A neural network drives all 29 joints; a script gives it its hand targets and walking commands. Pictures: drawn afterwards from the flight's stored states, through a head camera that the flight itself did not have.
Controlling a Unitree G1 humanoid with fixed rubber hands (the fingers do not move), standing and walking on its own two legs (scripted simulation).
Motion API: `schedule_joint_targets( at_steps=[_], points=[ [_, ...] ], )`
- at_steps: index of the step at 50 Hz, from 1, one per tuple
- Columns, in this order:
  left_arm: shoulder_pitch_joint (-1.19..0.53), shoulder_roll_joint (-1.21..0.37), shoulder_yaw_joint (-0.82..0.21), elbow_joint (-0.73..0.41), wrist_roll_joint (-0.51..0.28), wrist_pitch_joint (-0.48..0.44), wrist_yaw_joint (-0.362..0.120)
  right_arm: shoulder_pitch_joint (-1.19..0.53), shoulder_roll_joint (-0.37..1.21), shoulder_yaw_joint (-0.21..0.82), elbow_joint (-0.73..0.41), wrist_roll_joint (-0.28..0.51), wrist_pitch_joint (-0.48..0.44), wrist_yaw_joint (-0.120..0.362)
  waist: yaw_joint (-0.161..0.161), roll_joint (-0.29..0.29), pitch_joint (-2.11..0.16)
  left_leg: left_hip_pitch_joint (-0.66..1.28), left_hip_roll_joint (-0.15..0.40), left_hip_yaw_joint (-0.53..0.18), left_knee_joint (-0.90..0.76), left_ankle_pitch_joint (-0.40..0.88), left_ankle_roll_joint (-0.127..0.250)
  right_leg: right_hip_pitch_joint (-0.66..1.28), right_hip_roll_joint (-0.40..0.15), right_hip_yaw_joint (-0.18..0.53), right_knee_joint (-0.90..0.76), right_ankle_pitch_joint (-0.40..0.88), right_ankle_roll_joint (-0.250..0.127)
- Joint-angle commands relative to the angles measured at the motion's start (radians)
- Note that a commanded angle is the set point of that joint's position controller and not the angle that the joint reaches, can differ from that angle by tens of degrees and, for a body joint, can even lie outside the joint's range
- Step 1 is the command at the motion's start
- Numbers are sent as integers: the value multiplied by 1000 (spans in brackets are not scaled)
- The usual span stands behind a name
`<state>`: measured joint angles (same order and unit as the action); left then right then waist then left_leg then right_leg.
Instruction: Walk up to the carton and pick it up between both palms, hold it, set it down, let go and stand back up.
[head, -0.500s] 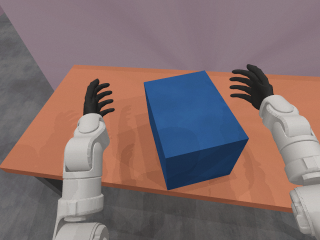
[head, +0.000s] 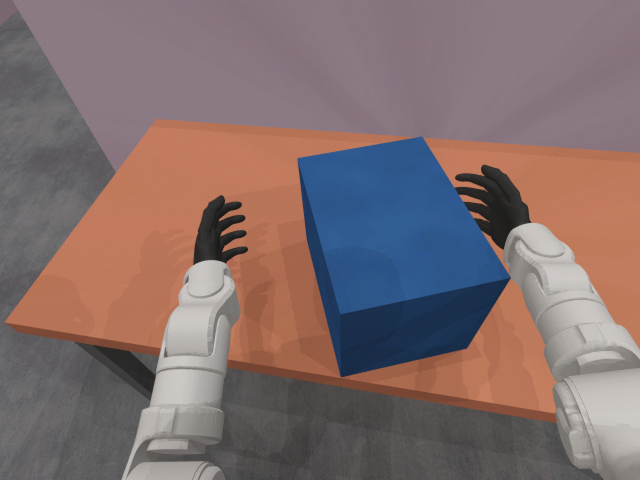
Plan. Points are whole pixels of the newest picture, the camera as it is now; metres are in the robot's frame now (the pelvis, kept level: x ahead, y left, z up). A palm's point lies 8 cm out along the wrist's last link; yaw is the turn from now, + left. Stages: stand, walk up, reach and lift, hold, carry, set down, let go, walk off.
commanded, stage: reach and lift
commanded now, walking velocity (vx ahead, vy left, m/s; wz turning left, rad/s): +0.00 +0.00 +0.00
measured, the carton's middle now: (382, 253) +0.43 -0.01 +0.01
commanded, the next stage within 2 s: none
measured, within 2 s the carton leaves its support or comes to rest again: neither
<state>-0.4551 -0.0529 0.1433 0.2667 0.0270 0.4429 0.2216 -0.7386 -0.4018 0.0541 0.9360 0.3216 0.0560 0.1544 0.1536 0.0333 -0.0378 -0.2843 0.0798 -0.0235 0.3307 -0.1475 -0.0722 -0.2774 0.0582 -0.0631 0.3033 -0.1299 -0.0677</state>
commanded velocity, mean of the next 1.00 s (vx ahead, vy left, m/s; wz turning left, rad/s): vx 0.00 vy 0.00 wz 0.00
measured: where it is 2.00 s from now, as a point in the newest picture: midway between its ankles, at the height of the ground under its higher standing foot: outside the picture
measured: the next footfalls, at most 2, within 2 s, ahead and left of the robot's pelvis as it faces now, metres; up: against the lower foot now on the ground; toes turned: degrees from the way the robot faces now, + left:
none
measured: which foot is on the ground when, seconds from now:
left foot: down 0.00-1.00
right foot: down 0.00-1.00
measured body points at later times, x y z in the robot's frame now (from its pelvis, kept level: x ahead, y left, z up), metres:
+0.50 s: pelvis +0.01 -0.01 +0.00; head +0.06 -0.04 +0.44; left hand +0.37 +0.19 +0.06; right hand +0.48 -0.15 +0.07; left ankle +0.01 +0.16 -0.75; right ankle +0.01 -0.08 -0.75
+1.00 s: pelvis -0.01 -0.01 +0.00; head +0.06 -0.03 +0.44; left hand +0.38 +0.15 +0.08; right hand +0.46 -0.13 +0.06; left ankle +0.01 +0.16 -0.75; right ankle +0.01 -0.08 -0.75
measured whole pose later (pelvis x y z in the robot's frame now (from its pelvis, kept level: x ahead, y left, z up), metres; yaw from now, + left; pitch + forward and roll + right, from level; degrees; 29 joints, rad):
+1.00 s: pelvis -0.01 -0.01 +0.00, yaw -3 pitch +10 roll +0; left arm -0.61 -0.21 0.24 0.55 0.16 0.15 0.29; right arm -0.86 -0.25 0.05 1.13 0.19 -0.11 0.00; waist 0.19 0.05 -0.06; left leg -0.38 0.10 0.02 0.35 -0.14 -0.07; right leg -0.39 0.08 -0.03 0.33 -0.12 -0.08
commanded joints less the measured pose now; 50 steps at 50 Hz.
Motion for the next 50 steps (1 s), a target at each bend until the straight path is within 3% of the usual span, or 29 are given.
schedule_joint_targets(
  at_steps=[1,3,4,5,8,9,10,13,14,15,19,21,23,25,29,34,37,42,44,45,47,50],
  points=[
    [-397,18,-60,17,-7,-189,20,-465,-129,-80,-48,-95,-132,-6,-8,-85,-433,46,-59,48,0,133,33,117,-4,30,0,81,19],
    [-407,29,-32,72,-15,-242,26,-486,-101,-46,-5,-95,-147,4,42,-120,-466,7,-59,67,-8,110,45,118,-4,30,10,54,21],
    [-390,19,-20,160,-2,-267,24,-489,-74,-12,50,-89,-156,6,62,-133,-442,-27,-59,77,-10,98,55,129,-11,42,13,51,26],
    [-393,29,1,210,15,-290,22,-490,-68,-5,114,-94,-158,9,70,-164,-422,-59,-60,86,-18,76,63,127,-10,43,19,28,30],
    [-401,51,29,208,22,-366,27,-538,-39,38,91,-70,-210,-2,105,-165,-540,-127,-68,111,8,116,68,218,-23,61,58,107,42],
    [-408,50,30,235,26,-388,27,-560,-41,37,95,-62,-224,-7,91,-181,-538,-161,-74,120,24,116,70,244,-24,66,72,123,44],
    [-381,43,32,164,17,-414,31,-570,-39,56,1,-47,-263,-20,111,-174,-670,-163,-75,125,45,217,61,316,-25,74,101,265,51],
    [-373,22,12,128,12,-443,25,-584,-69,34,-10,-32,-312,-53,56,-150,-733,-143,-83,109,84,347,35,360,-17,75,136,513,61],
    [-374,35,31,126,33,-451,23,-573,-69,41,-5,-23,-321,-62,62,-142,-758,-141,-84,104,96,383,30,382,-17,80,148,581,68],
    [-353,23,27,123,46,-448,21,-556,-81,37,26,-24,-326,-71,41,-137,-730,-136,-84,102,88,405,23,374,-9,76,148,616,71],
    [-296,-11,17,169,46,-418,-7,-492,-66,83,136,-19,-300,-74,29,-150,-555,-95,-80,91,67,377,16,334,-2,74,107,562,76],
    [-305,-11,33,202,45,-409,-21,-508,-36,96,142,-21,-281,-81,33,-191,-481,-102,-81,91,41,317,31,323,-1,76,88,489,82],
    [-324,-20,39,195,46,-414,-22,-494,-1,95,165,-30,-264,-78,34,-192,-430,-97,-79,97,26,251,43,276,-5,78,66,367,79],
    [-333,-38,20,153,31,-422,-11,-503,27,85,150,-18,-267,-72,41,-169,-453,-88,-75,89,30,262,47,265,-4,75,62,327,67],
    [-381,-77,-5,92,56,-439,12,-549,47,19,102,-52,-280,-74,25,-99,-590,-62,-71,83,50,319,33,249,-8,71,64,340,58],
    [-395,-113,4,67,103,-434,34,-553,103,-8,54,-101,-272,-80,45,-52,-621,-18,-71,78,64,332,33,206,-10,69,55,295,45],
    [-400,-119,42,113,160,-393,43,-546,115,-10,75,-131,-251,-108,51,-69,-547,-18,-65,84,49,297,44,195,-9,69,38,236,48],
    [-431,-155,49,108,152,-333,61,-601,123,7,27,-135,-219,-134,65,-127,-505,0,-58,87,36,266,57,207,5,61,32,195,39],
    [-446,-165,42,167,137,-325,57,-597,144,9,63,-132,-201,-136,66,-157,-463,-3,-57,84,33,228,61,185,10,62,21,146,43],
    [-456,-169,46,122,130,-326,60,-597,155,3,21,-134,-203,-142,55,-156,-512,12,-54,79,37,235,64,204,-1,63,22,162,42],
    [-456,-171,63,171,130,-317,59,-587,159,4,45,-137,-187,-146,61,-183,-465,13,-54,81,30,220,68,192,10,60,21,138,41],
    [-474,-184,57,148,128,-323,52,-582,186,-7,10,-153,-188,-161,41,-182,-513,13,-59,82,39,240,70,217,1,65,34,202,50]
  ],
)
